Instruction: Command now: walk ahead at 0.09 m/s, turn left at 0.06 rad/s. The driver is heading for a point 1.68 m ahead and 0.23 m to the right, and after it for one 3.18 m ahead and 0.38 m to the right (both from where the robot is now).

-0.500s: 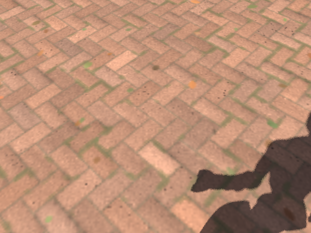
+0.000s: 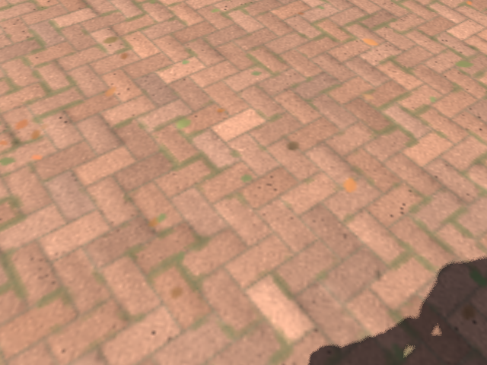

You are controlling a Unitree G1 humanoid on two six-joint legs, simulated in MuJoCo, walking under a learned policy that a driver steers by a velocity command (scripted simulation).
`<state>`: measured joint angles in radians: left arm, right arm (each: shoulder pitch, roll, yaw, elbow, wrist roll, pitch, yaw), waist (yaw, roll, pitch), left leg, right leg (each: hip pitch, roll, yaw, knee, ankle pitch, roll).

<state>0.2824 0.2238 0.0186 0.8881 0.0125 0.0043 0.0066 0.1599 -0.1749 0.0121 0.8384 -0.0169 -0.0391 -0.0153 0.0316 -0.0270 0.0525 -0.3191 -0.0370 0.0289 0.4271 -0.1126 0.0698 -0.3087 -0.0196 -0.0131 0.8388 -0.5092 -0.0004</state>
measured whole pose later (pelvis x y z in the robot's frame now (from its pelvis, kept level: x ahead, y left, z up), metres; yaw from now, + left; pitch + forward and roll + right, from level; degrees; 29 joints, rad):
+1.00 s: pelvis +0.04 -0.03 +0.00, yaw +0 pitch -1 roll +0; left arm 0.35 0.15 0.00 1.12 0.01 -0.01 0.04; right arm 0.29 -0.15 -0.01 1.16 -0.01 0.00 -0.03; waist 0.00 0.00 0.00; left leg -0.23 -0.03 0.01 0.46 -0.25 0.04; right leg -0.12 0.02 -0.01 0.43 -0.31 -0.04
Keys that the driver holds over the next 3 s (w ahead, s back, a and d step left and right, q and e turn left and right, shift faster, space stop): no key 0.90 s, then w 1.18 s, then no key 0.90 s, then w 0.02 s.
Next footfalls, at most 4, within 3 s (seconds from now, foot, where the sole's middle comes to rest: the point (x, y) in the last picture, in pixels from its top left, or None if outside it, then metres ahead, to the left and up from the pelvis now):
0.16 right None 0.05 -0.13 -0.78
1.66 right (277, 359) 0.49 -0.08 -0.78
2.20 left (224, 253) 0.80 0.08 -0.78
2.60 right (289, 260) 0.79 -0.12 -0.78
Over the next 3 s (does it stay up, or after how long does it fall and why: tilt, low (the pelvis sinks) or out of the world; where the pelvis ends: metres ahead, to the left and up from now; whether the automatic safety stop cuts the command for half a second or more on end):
stays up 0.76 -0.02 0.01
